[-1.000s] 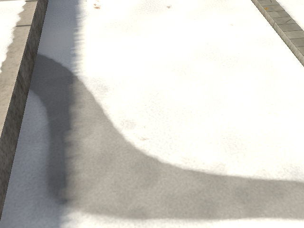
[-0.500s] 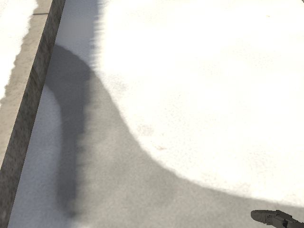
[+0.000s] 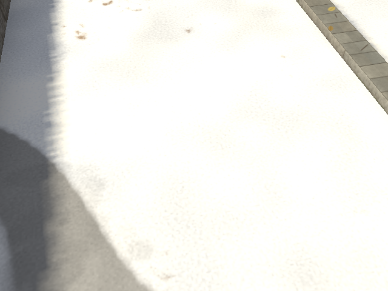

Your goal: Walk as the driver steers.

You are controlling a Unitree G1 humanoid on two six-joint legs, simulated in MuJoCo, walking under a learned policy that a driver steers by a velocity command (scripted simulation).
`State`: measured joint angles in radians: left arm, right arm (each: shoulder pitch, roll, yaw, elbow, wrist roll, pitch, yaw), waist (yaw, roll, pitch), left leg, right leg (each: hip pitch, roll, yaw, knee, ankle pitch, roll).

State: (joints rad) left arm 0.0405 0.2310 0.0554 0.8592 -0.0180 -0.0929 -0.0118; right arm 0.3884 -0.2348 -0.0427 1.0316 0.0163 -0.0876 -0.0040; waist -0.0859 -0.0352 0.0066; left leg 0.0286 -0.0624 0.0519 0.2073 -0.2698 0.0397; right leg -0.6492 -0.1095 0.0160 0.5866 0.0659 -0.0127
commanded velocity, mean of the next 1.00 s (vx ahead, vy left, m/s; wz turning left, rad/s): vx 0.46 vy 0.00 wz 0.44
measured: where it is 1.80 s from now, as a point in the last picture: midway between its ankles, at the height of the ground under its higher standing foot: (138, 252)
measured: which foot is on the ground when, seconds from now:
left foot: down 0.00-0.10, up 0.12-0.62, down 0.64-1.00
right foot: up 0.00-0.08, down 0.10-0.66, up 0.68-1.00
